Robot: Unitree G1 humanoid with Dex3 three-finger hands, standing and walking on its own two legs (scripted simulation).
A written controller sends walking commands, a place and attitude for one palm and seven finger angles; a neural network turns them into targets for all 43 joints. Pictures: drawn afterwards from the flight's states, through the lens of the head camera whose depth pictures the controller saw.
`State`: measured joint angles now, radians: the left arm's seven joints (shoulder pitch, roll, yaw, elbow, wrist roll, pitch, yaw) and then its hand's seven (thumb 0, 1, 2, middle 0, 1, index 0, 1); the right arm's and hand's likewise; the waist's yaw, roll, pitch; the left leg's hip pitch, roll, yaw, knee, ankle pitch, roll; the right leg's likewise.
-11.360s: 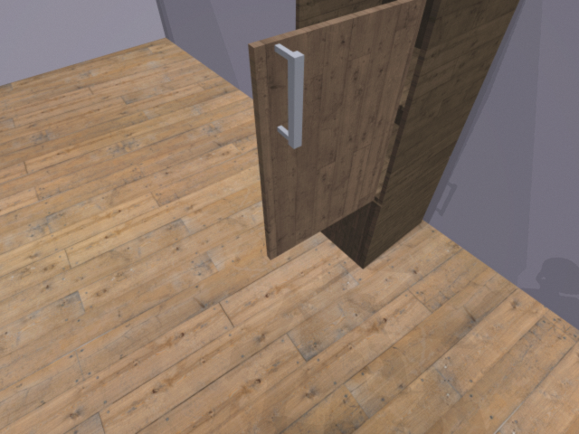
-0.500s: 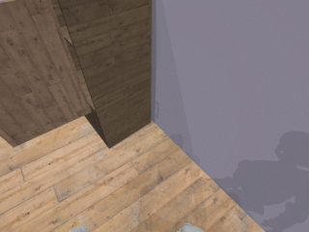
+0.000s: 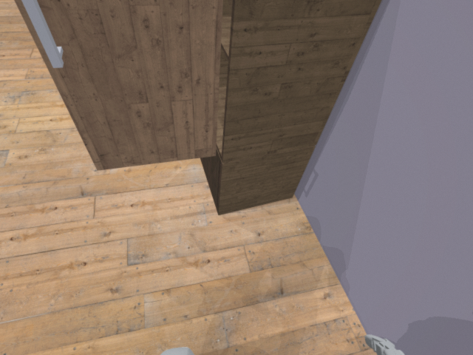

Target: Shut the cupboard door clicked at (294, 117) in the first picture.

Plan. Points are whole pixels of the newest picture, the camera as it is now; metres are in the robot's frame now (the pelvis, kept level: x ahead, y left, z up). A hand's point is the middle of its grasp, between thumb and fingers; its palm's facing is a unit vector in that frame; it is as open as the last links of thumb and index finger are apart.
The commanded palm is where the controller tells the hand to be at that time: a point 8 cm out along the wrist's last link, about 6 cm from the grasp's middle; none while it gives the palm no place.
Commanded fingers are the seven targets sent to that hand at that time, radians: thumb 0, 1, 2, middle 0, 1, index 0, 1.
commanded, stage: turn to face it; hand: left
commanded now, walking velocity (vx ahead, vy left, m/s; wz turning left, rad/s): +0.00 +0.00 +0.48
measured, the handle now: (41, 18) +0.64 +0.44 +0.18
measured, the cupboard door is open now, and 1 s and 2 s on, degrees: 86 86 86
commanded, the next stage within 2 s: take the last steps up to it in 0.54 s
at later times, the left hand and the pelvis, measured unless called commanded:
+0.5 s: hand out of the picture +0.08 +0.18 -0.14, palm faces +0.17 -0.95 -0.26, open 7.4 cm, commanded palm none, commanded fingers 0.00 0.90 0.90 -0.20 -0.30 -0.20 -0.30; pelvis +0.01 -0.03 +0.01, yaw +9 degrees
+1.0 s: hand out of the picture -0.09 +0.15 -0.15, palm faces +0.42 -0.89 -0.19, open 7.3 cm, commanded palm none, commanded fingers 0.00 0.90 0.90 -0.20 -0.30 -0.20 -0.30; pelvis +0.03 +0.00 +0.02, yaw +19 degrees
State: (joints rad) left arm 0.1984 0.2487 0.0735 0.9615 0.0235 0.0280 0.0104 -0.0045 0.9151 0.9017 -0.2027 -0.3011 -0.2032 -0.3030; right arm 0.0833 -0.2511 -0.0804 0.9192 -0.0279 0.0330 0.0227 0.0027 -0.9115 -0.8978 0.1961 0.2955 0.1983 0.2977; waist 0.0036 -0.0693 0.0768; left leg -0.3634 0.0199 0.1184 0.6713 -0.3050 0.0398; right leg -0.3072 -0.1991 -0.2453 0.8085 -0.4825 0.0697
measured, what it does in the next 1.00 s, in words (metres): steps on the spot, turning left: right foot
